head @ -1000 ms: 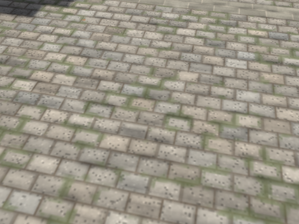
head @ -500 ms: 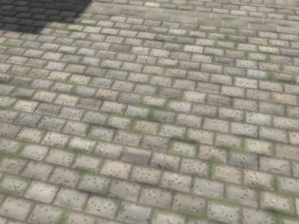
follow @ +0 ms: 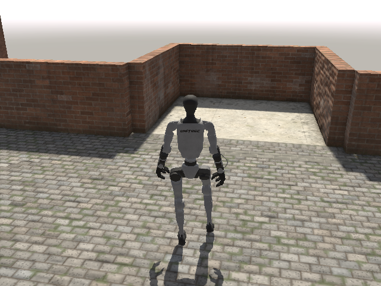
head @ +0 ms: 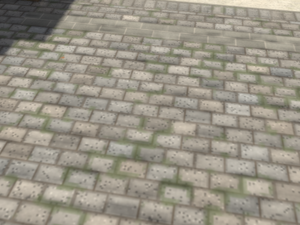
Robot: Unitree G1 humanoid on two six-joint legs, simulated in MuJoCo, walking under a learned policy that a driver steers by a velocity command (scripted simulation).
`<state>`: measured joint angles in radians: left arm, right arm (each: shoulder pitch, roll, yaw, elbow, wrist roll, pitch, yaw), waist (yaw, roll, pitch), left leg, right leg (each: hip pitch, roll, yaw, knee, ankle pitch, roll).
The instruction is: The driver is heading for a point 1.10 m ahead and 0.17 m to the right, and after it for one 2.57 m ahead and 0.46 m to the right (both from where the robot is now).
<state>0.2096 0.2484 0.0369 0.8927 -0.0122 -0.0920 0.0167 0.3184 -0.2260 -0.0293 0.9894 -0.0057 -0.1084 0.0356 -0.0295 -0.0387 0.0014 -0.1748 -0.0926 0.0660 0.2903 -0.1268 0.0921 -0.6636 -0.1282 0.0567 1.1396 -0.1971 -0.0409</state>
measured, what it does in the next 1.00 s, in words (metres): walks ahead: right foot, then left foot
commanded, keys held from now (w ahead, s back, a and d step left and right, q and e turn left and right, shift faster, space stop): w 0.96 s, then w+e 0.04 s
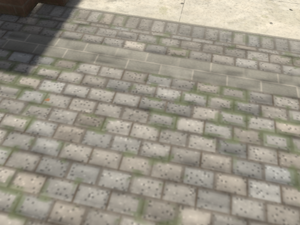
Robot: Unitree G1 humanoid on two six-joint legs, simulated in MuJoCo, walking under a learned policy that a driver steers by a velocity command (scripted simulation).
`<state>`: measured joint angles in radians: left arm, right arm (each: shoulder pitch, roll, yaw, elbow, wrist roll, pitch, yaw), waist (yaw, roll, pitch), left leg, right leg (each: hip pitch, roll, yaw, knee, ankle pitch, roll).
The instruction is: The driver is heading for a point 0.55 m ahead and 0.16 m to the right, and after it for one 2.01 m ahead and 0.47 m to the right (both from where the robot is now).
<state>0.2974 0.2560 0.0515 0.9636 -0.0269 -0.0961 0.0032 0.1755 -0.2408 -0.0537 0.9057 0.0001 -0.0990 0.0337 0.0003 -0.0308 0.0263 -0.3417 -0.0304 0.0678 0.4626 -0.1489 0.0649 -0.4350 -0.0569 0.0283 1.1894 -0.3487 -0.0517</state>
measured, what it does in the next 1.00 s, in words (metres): walks ahead, turning right: right foot, then left foot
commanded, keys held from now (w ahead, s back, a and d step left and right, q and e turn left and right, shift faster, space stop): w+e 0.94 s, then w+q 0.06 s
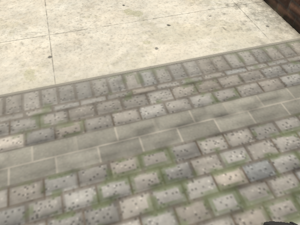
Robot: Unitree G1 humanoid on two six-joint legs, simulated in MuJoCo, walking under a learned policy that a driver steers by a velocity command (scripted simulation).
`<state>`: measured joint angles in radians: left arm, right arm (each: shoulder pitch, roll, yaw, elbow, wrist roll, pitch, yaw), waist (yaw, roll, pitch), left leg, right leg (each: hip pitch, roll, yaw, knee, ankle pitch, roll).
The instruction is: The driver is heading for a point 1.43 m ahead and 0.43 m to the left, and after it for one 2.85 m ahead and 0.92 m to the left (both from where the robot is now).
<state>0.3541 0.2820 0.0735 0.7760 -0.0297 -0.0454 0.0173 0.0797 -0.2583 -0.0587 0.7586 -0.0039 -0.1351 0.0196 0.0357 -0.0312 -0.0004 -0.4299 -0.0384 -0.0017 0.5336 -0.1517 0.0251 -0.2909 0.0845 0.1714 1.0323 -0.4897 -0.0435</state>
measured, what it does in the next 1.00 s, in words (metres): walks ahead, turning left: right foot, then left foot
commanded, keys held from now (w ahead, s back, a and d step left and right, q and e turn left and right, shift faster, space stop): w+q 0.16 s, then q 0.66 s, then no key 0.18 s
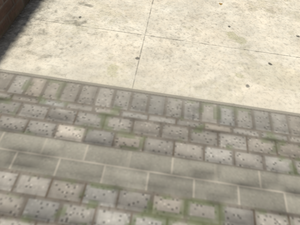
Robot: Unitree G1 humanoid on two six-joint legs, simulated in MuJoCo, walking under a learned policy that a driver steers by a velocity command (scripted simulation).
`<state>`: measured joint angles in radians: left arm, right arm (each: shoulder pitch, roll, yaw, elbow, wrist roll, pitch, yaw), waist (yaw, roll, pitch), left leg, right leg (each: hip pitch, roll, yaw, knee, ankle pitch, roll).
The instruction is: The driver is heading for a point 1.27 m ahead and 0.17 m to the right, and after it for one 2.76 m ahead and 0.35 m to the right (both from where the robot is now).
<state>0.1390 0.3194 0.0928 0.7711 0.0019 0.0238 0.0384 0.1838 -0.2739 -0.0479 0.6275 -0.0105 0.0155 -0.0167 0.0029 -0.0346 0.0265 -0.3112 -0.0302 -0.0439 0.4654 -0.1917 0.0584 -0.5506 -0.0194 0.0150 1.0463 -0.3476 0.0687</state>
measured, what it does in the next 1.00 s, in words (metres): walks ahead: right foot, then right foot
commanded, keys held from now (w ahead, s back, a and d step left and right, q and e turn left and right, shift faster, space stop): no key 0.26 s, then w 0.74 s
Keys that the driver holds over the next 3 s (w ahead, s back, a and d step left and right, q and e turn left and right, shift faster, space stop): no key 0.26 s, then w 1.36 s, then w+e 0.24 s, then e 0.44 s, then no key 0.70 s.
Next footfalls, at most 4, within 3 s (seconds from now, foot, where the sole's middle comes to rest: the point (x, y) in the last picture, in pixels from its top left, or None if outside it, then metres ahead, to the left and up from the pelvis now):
0.20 right None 0.04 -0.15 -0.78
0.96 right None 0.42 -0.14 -0.78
1.50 left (125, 168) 0.73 0.10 -0.78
2.02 right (175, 127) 0.98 -0.16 -0.78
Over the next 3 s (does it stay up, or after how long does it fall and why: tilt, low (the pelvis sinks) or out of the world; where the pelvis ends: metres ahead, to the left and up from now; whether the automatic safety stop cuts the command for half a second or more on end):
stays up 0.99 -0.04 -0.01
